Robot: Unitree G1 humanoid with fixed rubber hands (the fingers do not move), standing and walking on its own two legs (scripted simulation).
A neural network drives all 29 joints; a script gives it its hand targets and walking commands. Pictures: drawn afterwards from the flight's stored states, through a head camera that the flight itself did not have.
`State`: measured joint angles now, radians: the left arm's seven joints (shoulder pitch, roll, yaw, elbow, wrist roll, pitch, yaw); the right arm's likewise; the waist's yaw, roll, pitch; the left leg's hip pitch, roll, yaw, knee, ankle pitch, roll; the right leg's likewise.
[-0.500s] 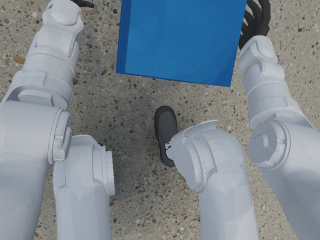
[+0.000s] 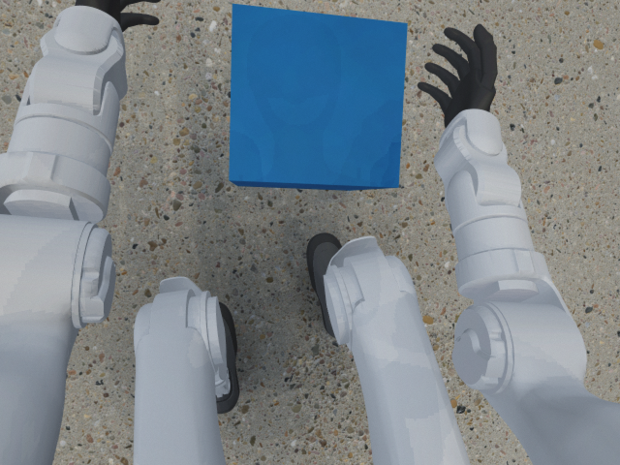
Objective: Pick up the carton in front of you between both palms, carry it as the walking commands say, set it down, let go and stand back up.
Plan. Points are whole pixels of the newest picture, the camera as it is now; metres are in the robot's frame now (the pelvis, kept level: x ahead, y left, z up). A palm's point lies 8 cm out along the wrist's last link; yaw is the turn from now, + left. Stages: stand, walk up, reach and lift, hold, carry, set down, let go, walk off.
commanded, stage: set down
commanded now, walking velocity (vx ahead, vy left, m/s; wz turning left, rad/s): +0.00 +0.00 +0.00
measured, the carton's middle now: (305, 120) +0.49 -0.10 -0.31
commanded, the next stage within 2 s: let go in 0.66 s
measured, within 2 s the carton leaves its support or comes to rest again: neither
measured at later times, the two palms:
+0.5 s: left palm out of the picture +0.60 +0.12 +0.03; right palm (594, 53) +0.45 -0.25 +0.03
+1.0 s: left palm out of the picture +0.49 +0.15 +0.14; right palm out of the picture +0.39 -0.24 +0.16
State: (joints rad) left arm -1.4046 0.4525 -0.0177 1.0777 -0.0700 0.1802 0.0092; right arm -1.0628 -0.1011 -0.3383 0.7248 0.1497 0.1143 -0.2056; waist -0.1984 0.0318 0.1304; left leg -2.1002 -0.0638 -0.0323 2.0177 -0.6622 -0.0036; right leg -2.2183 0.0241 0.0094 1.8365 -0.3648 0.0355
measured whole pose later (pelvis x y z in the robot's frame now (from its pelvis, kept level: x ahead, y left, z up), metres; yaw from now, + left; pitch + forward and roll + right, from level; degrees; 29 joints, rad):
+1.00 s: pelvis +0.07 -0.01 +0.25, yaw +3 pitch +37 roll +1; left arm -0.65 0.17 0.20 0.73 0.15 0.12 0.06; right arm -0.38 -0.07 -0.24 0.50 -0.04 0.09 0.04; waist -0.16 0.02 -0.12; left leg -1.22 -0.06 -0.06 0.97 -0.40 -0.01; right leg -1.32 -0.01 0.01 0.89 -0.22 0.00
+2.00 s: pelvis +0.13 +0.01 +0.33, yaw +0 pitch -4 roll -1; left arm 0.22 0.21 0.02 0.48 -0.02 0.08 -0.02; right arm 0.22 -0.24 -0.05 0.40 -0.02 0.20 0.03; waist -0.01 0.03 0.07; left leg -0.04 -0.02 -0.04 0.48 -0.36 0.02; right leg -0.18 0.02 0.04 0.47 -0.22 0.01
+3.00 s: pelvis +0.14 -0.02 +0.33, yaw +2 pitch -2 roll +0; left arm 0.13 0.33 0.04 0.90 0.02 0.00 0.01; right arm 0.20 -0.38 -0.01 0.83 -0.03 0.00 -0.03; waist 0.01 0.05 0.03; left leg -0.06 0.00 -0.09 0.42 -0.34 -0.02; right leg -0.21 0.03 -0.01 0.48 -0.24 -0.03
